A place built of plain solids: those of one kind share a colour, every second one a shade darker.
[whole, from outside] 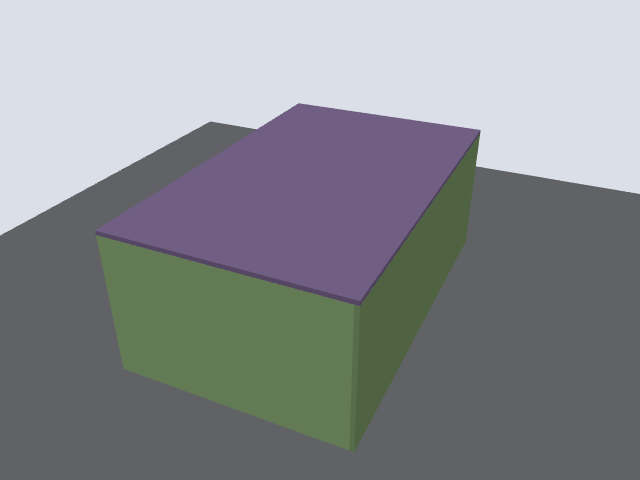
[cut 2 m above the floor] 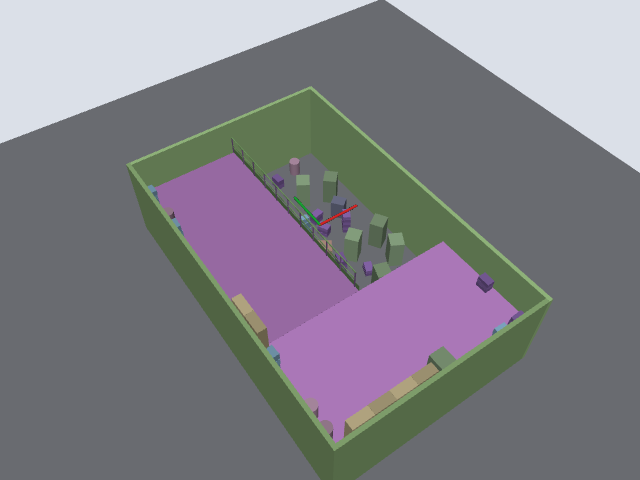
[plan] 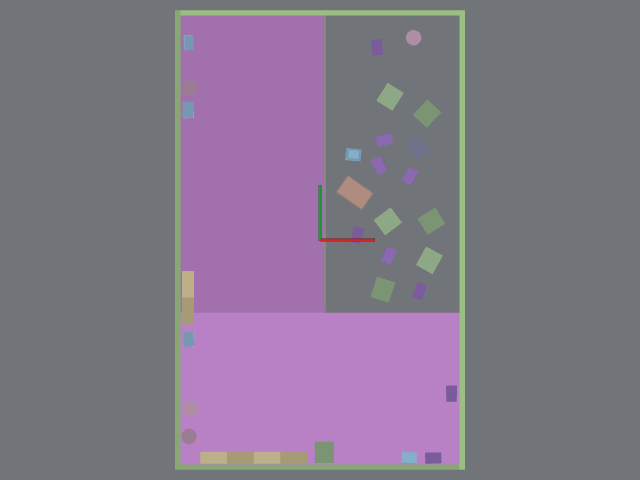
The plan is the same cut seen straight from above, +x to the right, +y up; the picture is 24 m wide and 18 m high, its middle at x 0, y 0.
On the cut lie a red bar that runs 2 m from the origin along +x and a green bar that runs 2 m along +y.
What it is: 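A closed shop hall without a stair; its walked floor is a deck 2.65 m over the shop floor, an L in plan, with 2 straight fronts toward the void, each bare or guarded by itself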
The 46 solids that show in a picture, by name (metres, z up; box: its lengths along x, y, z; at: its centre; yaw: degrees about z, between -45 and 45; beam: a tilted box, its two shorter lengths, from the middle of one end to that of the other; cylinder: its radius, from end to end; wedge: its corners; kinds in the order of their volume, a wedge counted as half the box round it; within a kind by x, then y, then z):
{
 "floor_1": {"box": [5.48, 11.17, 2.7], "at": [-2.52, 2.85, 1.3]},
 "floor_2": {"box": [10.51, 5.71, 2.7], "at": [0.0, -5.58, 1.3]},
 "wall_1": {"box": [0.2, 17.24, 6.74], "at": [-5.33, 0.0, 3.32]},
 "wall_2": {"box": [10.47, 0.2, 6.74], "at": [0.0, -8.52, 3.32]},
 "wall_3": {"box": [10.47, 0.2, 6.74], "at": [0.0, 8.52, 3.32]},
 "wall_4": {"box": [0.2, 17.24, 6.74], "at": [5.33, 0.0, 3.32]},
 "roof_1": {"box": [10.87, 17.24, 0.2], "at": [0.0, 0.0, 6.79]},
 "cage_trolley_1": {"box": [0.72, 0.8, 1.66], "at": [0.17, -7.96, 3.48]},
 "cage_trolley_2": {"box": [0.72, 0.8, 1.71], "at": [2.36, -1.86, 0.81], "yaw": -18.2},
 "cage_trolley_3": {"box": [0.8, 0.72, 1.71], "at": [2.54, 0.7, 0.81], "yaw": 37.0},
 "cage_trolley_4": {"box": [0.72, 0.8, 1.71], "at": [2.63, 5.37, 0.81], "yaw": -32.5},
 "cage_trolley_5": {"box": [0.72, 0.8, 1.71], "at": [4.01, 4.74, 0.81], "yaw": -42.8},
 "cage_trolley_6": {"box": [0.72, 0.8, 1.71], "at": [4.1, -0.76, 0.81], "yaw": -29.2},
 "cage_trolley_7": {"box": [0.8, 0.72, 1.71], "at": [4.18, 0.71, 0.81], "yaw": 31.5},
 "shelving_1": {"box": [0.45, 1.0, 2.1], "at": [-4.95, -2.66, 3.7]},
 "shelving_2": {"box": [0.45, 1.0, 2.1], "at": [-4.95, -1.66, 3.7]},
 "shelving_3": {"box": [1.0, 0.45, 2.1], "at": [-3.99, -8.16, 3.7]},
 "shelving_4": {"box": [1.0, 0.45, 2.1], "at": [-2.99, -8.16, 3.7]},
 "shelving_5": {"box": [1.0, 0.45, 2.1], "at": [-1.99, -8.16, 3.7]},
 "shelving_6": {"box": [1.0, 0.45, 2.1], "at": [-0.99, -8.16, 3.7]},
 "drum_1": {"cylinder": 0.29, "from": [-4.91, -7.37, 2.65], "to": [-4.91, -7.37, 3.53]},
 "drum_2": {"cylinder": 0.29, "from": [-4.89, 5.69, 2.65], "to": [-4.89, 5.69, 3.53]},
 "drum_3": {"cylinder": 0.29, "from": [-4.85, -6.33, 2.65], "to": [-4.85, -6.33, 3.53]},
 "drum_4": {"cylinder": 0.29, "from": [3.51, 7.58, 0.0], "to": [3.51, 7.58, 0.88]},
 "crate_1": {"box": [0.4, 0.6, 0.3], "at": [1.4, 0.18, 1.05], "yaw": -13.2},
 "crate_2": {"box": [0.4, 0.6, 0.3], "at": [2.14, 7.23, 0.45], "yaw": 4.4},
 "crate_3": {"box": [0.4, 0.6, 0.2], "at": [2.22, 2.79, 0.5], "yaw": 27.2},
 "crate_4": {"box": [0.6, 0.4, 0.2], "at": [2.41, 3.75, 0.5], "yaw": 13.1},
 "crate_5": {"box": [0.4, 0.6, 0.2], "at": [2.58, -0.59, 0.3], "yaw": -24.1},
 "crate_6": {"box": [0.4, 0.6, 0.2], "at": [3.37, 2.4, 1.1], "yaw": -32.0},
 "crate_7": {"box": [0.4, 0.6, 0.2], "at": [3.74, -1.93, 0.5], "yaw": -19.8},
 "crate_8": {"box": [0.6, 0.4, 0.2], "at": [4.25, -8.18, 3.75], "yaw": 2.2},
 "crate_9": {"box": [0.4, 0.6, 0.2], "at": [4.93, -5.77, 3.15], "yaw": -0.9},
 "crate_10": {"box": [0.4, 0.6, 0.2], "at": [4.93, -5.76, 2.95], "yaw": -0.5},
 "crate_11": {"box": [0.4, 0.6, 0.2], "at": [4.93, -5.75, 2.75], "yaw": 0.7},
 "bin_1": {"box": [0.58, 0.72, 1.11], "at": [3.66, 3.47, 0.51], "yaw": 38.3},
 "carton_1": {"box": [0.4, 0.59, 0.42], "at": [-4.95, 4.88, 3.27], "yaw": -2.9},
 "carton_2": {"box": [0.38, 0.52, 0.39], "at": [-4.93, -3.73, 3.63], "yaw": 4.3},
 "carton_3": {"box": [0.34, 0.54, 0.26], "at": [-4.91, 7.38, 3.54], "yaw": 2.1},
 "carton_4": {"box": [0.55, 0.44, 0.4], "at": [1.24, 3.21, 1.0], "yaw": -6.7},
 "carton_5": {"box": [0.39, 0.31, 0.28], "at": [1.26, 3.21, 1.34], "yaw": -4.3},
 "carton_6": {"box": [0.56, 0.41, 0.36], "at": [3.34, -8.16, 3.56], "yaw": -2.3},
 "load_1": {"box": [1.12, 0.72, 0.44], "at": [1.31, 1.78, 0.37], "yaw": -35.3},
 "pallet_1": {"box": [1.2, 0.8, 0.19], "at": [1.31, 1.77, 0.05], "yaw": -35.0},
 "guard_rail_1": {"box": [0.05, 10.87, 0.04], "at": [0.19, 2.98, 3.7]},
 "guard_rail_2": {"box": [0.012, 11.15, 0.32], "at": [0.22, 2.85, 2.81]}
}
